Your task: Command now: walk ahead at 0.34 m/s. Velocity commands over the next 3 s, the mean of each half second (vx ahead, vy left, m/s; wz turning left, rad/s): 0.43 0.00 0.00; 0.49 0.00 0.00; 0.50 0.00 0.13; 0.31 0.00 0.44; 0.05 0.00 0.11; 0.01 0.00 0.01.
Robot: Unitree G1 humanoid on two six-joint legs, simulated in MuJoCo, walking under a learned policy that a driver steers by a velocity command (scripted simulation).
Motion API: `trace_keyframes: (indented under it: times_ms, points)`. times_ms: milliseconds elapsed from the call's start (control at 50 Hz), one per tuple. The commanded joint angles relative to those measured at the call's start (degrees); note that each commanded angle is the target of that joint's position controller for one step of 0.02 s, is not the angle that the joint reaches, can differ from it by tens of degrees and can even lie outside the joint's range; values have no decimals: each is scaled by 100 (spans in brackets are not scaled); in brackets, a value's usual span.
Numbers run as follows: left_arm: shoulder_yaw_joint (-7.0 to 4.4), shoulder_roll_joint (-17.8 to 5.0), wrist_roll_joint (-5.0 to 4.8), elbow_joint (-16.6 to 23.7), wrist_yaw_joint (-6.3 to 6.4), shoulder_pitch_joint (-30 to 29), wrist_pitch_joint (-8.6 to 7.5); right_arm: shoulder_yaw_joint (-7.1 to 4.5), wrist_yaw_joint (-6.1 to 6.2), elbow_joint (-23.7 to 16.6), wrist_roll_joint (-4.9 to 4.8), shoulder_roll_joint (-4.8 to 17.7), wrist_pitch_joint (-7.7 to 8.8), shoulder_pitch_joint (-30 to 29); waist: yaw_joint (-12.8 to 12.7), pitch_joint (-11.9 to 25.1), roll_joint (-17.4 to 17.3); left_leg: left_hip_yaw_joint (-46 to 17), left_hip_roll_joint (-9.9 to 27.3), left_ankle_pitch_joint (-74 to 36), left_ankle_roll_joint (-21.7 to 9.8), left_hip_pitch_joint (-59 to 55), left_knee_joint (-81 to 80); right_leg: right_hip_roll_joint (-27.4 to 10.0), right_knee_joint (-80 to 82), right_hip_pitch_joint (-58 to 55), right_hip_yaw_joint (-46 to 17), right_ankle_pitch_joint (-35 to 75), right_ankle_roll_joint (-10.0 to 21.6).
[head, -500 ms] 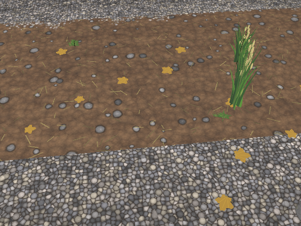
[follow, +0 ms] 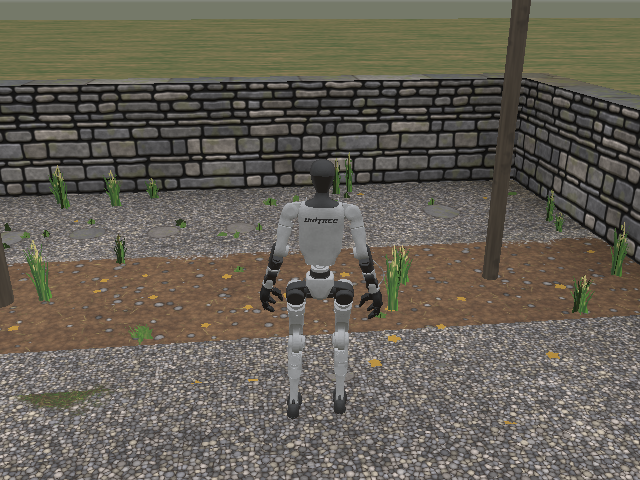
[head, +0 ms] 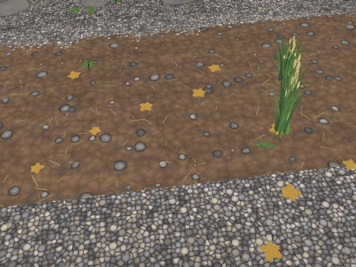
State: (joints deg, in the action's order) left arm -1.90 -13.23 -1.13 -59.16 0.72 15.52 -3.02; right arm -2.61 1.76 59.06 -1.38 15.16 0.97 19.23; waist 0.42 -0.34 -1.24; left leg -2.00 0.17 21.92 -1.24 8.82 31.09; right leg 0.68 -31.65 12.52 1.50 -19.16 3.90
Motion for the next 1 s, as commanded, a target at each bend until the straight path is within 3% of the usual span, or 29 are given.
trace_keyframes:
  times_ms: [20, 40, 60, 140, 200, 240, 300, 340, 380, 420, 460, 500, 540, 580, 600, 620, 640, 660, 680, 700, 720, 740, 760, 780, 800, 860, 900, 940, 1000]
  points:
    - [-341, -1361, 10, -373, -67, 1920, -131, 2, -74, -926, 6, 265, 276, -1133, -865, -240, 1799, 295, -345, 521, -121, 3079, 1794, -1900, 2154, -2150, -3465, -1233, 1080]
    - [-239, -1124, 131, -285, -102, 1594, -213, -76, -77, -965, -70, 539, 377, -1197, -671, -488, 1192, -244, -139, 819, -171, 3511, 2753, -2234, 2298, -1914, -4007, -1139, 1327]
    - [-154, -817, 147, -150, -107, 1174, -283, -96, -122, -891, -114, 588, 432, -934, -399, -648, 848, -444, 110, 317, -257, 3606, 3082, -2043, 2225, -1813, -3421, -602, 1184]
    - [-5, -417, 90, -32, -132, 981, -253, -166, -199, -888, -21, 558, 467, -1116, -290, -477, 677, -98, 566, -896, -294, 3368, 2378, -1378, 2205, -1819, -1597, 1822, 606]
    - [-19, -586, 162, -118, -46, 1234, -139, -62, -307, -1138, 59, 140, 392, -1578, -373, -307, 565, 227, 392, -1460, -115, 2899, 1627, -1215, 2124, -1543, -1059, 2829, 675]
    - [-74, -800, 259, -111, -41, 1356, -158, -129, -409, -937, 23, 294, 341, -1088, -257, 30, 591, 247, 314, -2165, -80, 2303, 2223, -1288, 1800, -1172, -856, 3036, 784]
    - [-17, -584, 126, -31, -31, 1305, -172, -151, -496, -1039, 27, 363, 342, -1361, -284, -447, 601, 193, 444, -2099, -190, 2833, 2461, -1379, 1682, -902, -940, 2538, 856]
    - [-30, -500, 82, -418, 147, 2525, -249, -209, -582, -1750, -117, 475, 505, -2953, -889, -997, 603, -496, 787, -1949, -258, 5928, 1840, -1875, 1277, -3314, -1725, 1364, 729]
    - [-86, -658, 65, -353, 289, 2620, -282, -175, -677, -1991, -86, 393, 679, -3322, -933, -1185, 543, -529, 851, -2128, -223, 6424, 1290, -1978, 1102, -3469, -1804, 1273, 634]
    - [-37, -624, 110, 143, 409, 1561, -305, -50, -825, -1948, 115, 128, 704, -3085, -695, -1081, 383, -120, 654, -4696, -149, 3723, 32, -1203, 949, -887, -813, 403, 402]
    - [-75, -756, 36, 271, 368, 1416, -329, -32, -909, -1807, 66, 89, 647, -2581, -596, -772, 255, 5, 378, -5836, -103, 1534, 158, -969, 964, 612, -467, -130, 247]
    - [-110, -760, -46, 325, 294, 1458, -266, -34, -804, -1865, -77, 234, 501, -2559, -634, -988, 414, -117, 397, -5171, 0, 1638, -203, -887, 595, 28, -435, -131, 96]
    - [-101, -671, -38, 304, 319, 1675, -105, -61, -785, -1749, -43, 402, 481, -2337, -679, -971, 351, -236, 633, -5133, 83, 1934, -752, -898, -421, -927, -434, -7, -75]
    - [-123, -753, 22, 318, 293, 1505, -5, -229, -663, -1008, -38, 752, 502, -418, 37, 8, 311, 3, 610, -5434, 134, 488, -957, -865, -2619, -1298, -470, 1418, -93]
    - [-156, -851, 27, 227, 206, 1306, 2, -352, -591, -622, -26, 1039, 468, 816, 741, 469, 61, 54, 764, -5487, 75, -1098, -1060, -752, -4378, -484, -431, 1464, -360]
    - [-145, -521, 2, 92, 162, 1511, -80, -342, -538, -344, 246, 1387, 455, 1518, 1000, 758, -1545, -91, 1242, -6840, -247, -2511, -517, 163, -7382, 1030, -221, -2595, -795]
    - [42, 193, -104, -12, 0, 3093, -189, -336, -585, -307, 318, 1686, 533, 1435, 94, 2023, -3176, -724, 1669, -8980, -713, -4876, 1815, 258, -8759, 3151, -1486, -3379, -583]
    - [-13, -291, -178, 140, -63, 2996, -416, -320, -572, -376, 305, 1332, 393, 1322, 314, 2672, -2594, -1209, 1764, -8321, -977, -4653, 1424, 91, -8585, 3423, -1745, -2917, -519]
    - [-68, -543, -316, 497, -14, 2294, -452, -364, -552, -357, 242, 1386, 324, 1203, 321, 2997, -1469, -2402, 2349, -4980, -1479, -4188, 257, -17, -8522, 3650, -1464, -2437, -563]
    - [-2, -313, -397, 775, 140, 1701, -360, -436, -514, -177, 92, 1560, 291, 771, -14, 2756, -466, -3686, 2694, -2000, -1835, -3141, -915, -354, -8352, 3776, -727, -1712, -637]
    - [-11, -374, -349, 888, 250, 1232, -228, -299, -463, -375, 67, 1242, 366, 215, -58, 1931, 15, -3917, 2783, -1514, -1986, -2045, -1322, -437, -8573, 3999, -482, -1413, -681]
    - [23, -433, -197, 956, 263, 1079, -133, -170, -491, -550, 191, 938, 501, -175, -112, 1595, 669, -3747, 2855, -839, -1930, -1010, -1295, -790, -8122, 3711, -770, -900, -432]
    - [42, -307, -88, 1122, 281, 729, -75, -111, -531, -527, 222, 807, 587, -462, -185, 1092, 526, -3519, 2741, -957, -1894, -7, -1228, -889, -7974, 3604, -770, -1039, -294]
    - [-39, -439, -122, 1259, 234, 306, -64, 50, -517, -421, 163, 305, 654, -703, -349, 274, 168, -2721, 2303, -1059, -1436, 842, -1349, -1141, -6518, 3694, -1123, -105, -41]
    - [-32, -311, -80, 1447, 194, -63, -34, 97, -417, -375, 153, 270, 645, -877, -421, -423, -381, -1636, 1696, -1632, -1162, 1730, -1707, -1112, -5119, 3316, -966, 343, -149]
    - [-72, -251, 141, 1636, 81, -382, -220, 52, -151, -423, 283, 529, 606, -614, -339, -238, -574, -177, 801, -3273, -1061, 2018, -1870, -832, -2164, 1692, -412, 2137, -482]
    - [-9, -100, 71, 1694, -31, -708, -216, -80, -81, -381, 94, 925, 581, -280, -143, -43, -388, -243, 1070, -3588, -1167, 1249, -2068, -602, -1204, 1449, -220, 2356, -565]
    - [-11, -145, 15, 1847, -99, -1108, -150, -129, -62, -225, -64, 885, 476, 121, 43, -194, -170, -362, 1331, -3164, -1069, 251, -1972, -601, -657, 1938, -299, 2234, -423]
    - [-55, -247, 48, 2046, -195, -1753, -165, -185, -97, -95, -44, 824, 298, 562, 323, -524, 51, -460, 1483, -2699, -961, -612, -1710, -470, -137, 2454, -148, 1801, -131]
